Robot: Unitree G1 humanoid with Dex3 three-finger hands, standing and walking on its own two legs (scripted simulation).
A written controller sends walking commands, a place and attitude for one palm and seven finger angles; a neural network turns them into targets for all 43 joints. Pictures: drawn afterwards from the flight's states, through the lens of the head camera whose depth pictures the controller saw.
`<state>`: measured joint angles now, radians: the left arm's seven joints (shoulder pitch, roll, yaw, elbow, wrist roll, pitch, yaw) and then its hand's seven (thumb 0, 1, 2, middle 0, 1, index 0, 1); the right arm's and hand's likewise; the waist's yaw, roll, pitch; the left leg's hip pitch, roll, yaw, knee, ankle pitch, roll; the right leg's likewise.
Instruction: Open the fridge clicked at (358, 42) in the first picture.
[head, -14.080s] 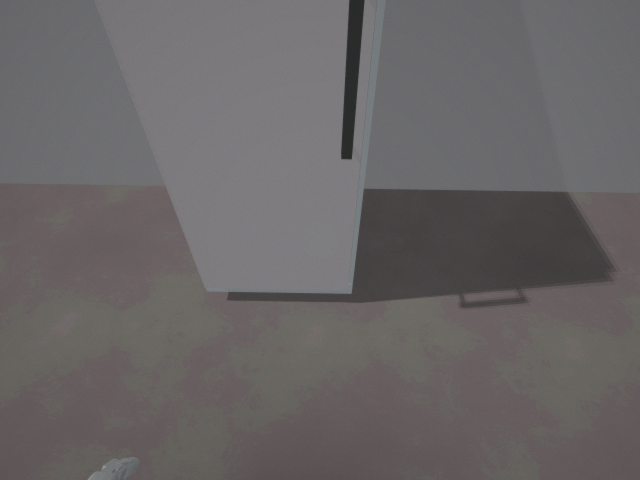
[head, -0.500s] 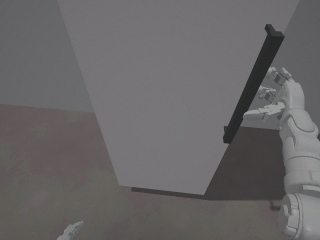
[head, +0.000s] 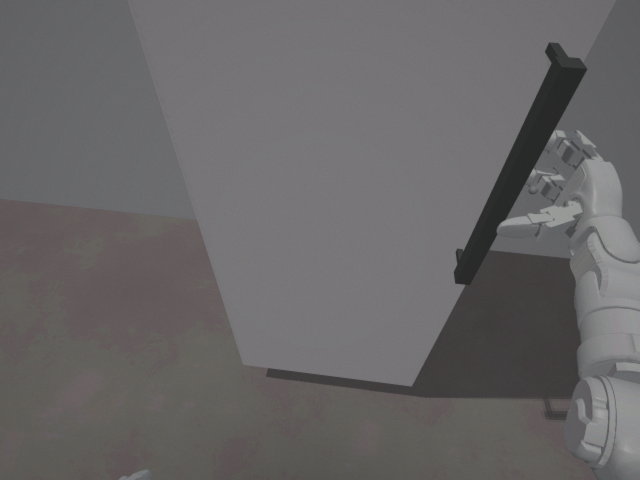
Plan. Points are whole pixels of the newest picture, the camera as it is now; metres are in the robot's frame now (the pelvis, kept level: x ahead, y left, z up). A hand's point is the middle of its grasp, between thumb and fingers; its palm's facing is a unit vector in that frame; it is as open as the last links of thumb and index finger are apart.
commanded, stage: slide the fingers in behind the handle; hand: right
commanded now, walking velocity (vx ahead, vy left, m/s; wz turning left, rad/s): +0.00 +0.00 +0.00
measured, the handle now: (498, 188) +0.49 -0.18 +0.13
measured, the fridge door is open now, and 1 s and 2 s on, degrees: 0 0 0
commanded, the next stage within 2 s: grip the handle and tug to test in 1.52 s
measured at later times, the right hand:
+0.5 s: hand (514, 194) +0.43 -0.18 +0.17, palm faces +0.02 +1.00 +0.01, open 14.0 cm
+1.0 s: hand (495, 188) +0.44 -0.15 +0.17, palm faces +0.02 +1.00 +0.00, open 14.0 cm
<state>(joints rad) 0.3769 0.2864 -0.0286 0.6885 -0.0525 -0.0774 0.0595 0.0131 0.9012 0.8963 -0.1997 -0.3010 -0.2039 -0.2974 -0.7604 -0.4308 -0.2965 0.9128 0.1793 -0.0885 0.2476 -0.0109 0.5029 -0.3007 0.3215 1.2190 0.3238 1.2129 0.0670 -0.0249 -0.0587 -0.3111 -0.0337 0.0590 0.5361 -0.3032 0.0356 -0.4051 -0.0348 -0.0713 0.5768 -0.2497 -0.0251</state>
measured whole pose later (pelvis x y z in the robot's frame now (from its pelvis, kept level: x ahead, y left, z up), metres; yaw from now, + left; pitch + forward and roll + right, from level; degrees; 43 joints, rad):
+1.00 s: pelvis +0.01 +0.00 +0.00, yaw +0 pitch +3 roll +1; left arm 0.32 0.26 -0.03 0.69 -0.05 -0.05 0.06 0.01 0.90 0.90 -0.20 -0.30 -0.20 -0.30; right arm -0.70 -0.30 -0.22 0.76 0.16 -0.01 0.12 -0.01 0.50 -0.30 0.30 1.20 0.31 1.20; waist 0.05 -0.03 -0.05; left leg -0.26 -0.03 0.05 0.50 -0.30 0.04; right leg -0.34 -0.03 -0.08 0.53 -0.24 -0.02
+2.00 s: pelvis +0.01 +0.00 +0.01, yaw +0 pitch +2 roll +0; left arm 0.29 0.25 -0.03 0.68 -0.05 -0.05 0.06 0.01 0.90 0.90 -0.20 -0.30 -0.20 -0.30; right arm -0.65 -0.28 -0.20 0.67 0.17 0.02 0.12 -0.01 0.00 -0.51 0.32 1.27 0.33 1.27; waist 0.03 -0.03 -0.05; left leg -0.22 -0.03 0.05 0.48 -0.30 0.04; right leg -0.31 -0.03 -0.07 0.51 -0.24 -0.02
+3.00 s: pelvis +0.01 +0.00 +0.01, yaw +2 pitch +2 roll +1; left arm 0.31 0.26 -0.03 0.66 -0.05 -0.05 0.05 0.01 0.90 0.90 -0.20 -0.30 -0.20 -0.30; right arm -0.57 -0.30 -0.24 0.59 0.18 0.04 0.12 0.01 -0.71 -0.78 0.33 1.39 0.34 1.35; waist 0.04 -0.02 -0.06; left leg -0.22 -0.04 0.02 0.46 -0.28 0.03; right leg -0.29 -0.04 -0.11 0.50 -0.24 -0.02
